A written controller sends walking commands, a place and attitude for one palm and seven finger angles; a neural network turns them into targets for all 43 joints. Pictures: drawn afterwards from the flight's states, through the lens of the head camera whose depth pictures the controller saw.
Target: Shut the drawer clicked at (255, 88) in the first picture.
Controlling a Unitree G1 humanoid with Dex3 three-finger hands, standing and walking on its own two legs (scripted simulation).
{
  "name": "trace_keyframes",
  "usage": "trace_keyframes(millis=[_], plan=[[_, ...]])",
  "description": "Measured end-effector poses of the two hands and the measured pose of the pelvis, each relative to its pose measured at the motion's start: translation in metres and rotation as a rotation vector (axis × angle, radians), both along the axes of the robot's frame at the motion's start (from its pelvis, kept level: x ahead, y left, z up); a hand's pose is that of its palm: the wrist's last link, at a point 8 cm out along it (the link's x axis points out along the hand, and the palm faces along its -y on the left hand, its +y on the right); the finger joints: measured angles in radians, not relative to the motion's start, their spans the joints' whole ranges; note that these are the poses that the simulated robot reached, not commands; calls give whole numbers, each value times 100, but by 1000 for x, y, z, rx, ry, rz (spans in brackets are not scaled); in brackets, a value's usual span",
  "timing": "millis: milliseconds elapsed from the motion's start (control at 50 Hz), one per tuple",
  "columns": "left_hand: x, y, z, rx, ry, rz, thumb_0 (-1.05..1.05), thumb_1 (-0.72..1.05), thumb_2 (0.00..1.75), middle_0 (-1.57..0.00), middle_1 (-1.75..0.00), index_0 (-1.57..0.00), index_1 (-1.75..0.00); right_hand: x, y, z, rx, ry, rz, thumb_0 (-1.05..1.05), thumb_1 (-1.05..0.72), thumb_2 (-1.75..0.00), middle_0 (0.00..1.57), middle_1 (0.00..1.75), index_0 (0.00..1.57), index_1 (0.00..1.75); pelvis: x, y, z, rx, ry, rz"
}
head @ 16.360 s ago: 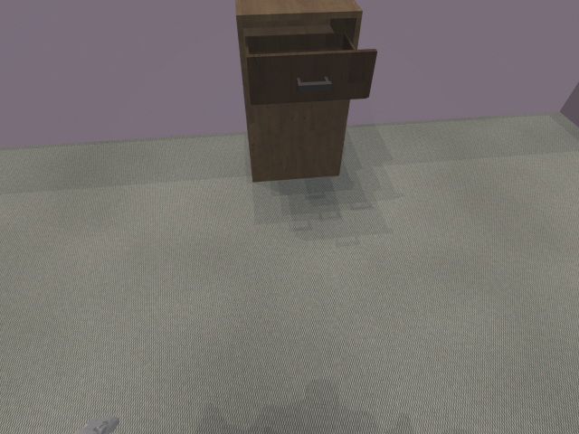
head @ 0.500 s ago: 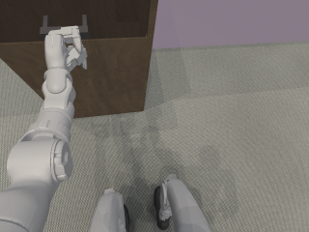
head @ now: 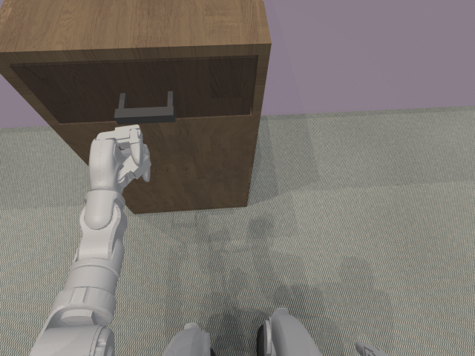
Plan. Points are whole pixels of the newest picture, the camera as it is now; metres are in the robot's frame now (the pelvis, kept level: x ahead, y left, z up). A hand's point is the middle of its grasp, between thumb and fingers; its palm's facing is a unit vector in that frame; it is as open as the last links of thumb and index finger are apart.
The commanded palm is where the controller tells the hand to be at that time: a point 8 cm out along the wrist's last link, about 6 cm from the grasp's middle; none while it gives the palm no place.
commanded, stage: draw the hand back to the body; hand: left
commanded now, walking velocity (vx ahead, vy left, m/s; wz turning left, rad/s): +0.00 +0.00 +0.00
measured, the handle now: (146, 106) +0.56 +0.16 +0.00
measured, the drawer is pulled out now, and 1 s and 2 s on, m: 0.00 0.00 0.00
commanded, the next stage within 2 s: step back with the hand held close in 1.18 s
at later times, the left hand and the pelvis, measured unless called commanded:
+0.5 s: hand (60, 234) +0.28 +0.19 +0.13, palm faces +0.14 -0.96 -0.25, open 3.3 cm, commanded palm +0.24 +0.24 +0.15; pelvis +0.01 +0.01 +0.06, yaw +2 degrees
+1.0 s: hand out of the picture +0.17 +0.25 +0.23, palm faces +0.43 -0.81 -0.40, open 3.3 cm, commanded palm +0.12 +0.29 +0.25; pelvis +0.00 +0.00 +0.07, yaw +3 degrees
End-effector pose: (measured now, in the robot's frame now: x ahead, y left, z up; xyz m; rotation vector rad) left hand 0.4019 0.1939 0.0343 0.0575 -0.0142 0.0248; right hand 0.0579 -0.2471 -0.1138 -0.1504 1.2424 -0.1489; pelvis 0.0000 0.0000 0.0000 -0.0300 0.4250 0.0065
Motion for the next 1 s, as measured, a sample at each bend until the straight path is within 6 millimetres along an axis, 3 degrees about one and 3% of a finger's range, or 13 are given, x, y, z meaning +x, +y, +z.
trace_keyframes(millis=[80, 220, 320, 380, 540, 700, 1000], plan=[[-32, 10, 18, -14, 29, 15, 2, 90, 90, -140, -160, -140, -160, 30, 5, 19, 8, -86, 37, 1, -90, -90, 20, 30, 20, 30, 8, 0, 15, 0, -56, 13], [-70, 22, 48, -14, -17, 15, 2, 90, 90, -140, -160, -140, -160, 80, 7, 45, -23, -266, 102, 1, -90, -90, 20, 30, 20, 30, 8, 1, 26, -2, -144, 38], [-95, 25, 69, -5, -25, -20, 2, 90, 90, -140, -160, -140, -160, 103, 14, 62, -15, -384, 125, 1, -90, -90, 20, 30, 20, 30, 6, 3, 33, 3, -201, 40], [-112, 31, 81, 89, 20, 16, 1, 90, 90, -140, -160, -140, -160, 112, 21, 73, -13, -423, 116, 1, -90, -90, 20, 30, 20, 30, 5, 4, 40, 13, -251, 34], [-164, 53, 120, 210, 59, 166, 2, 90, 89, -140, -160, -140, -160, 129, 42, 99, -1, -509, 150, 1, -90, -90, 20, 30, 20, 30, 5, 6, 59, 21, -369, 39], [-200, 67, 157, 245, -5, 267, 2, 90, 89, -140, -160, -140, -160, 136, 55, 110, 15, -554, 212, 2, -90, -90, 20, 30, 20, 30, 5, 7, 70, 26, -448, 46], [-270, 91, 215, 397, -124, 409, 1, 90, 89, -141, -160, -141, -160, 129, 44, 112, 9, -574, 226, 2, -90, -90, 20, 30, 20, 30, 4, 2, 75, 24, -498, 46]])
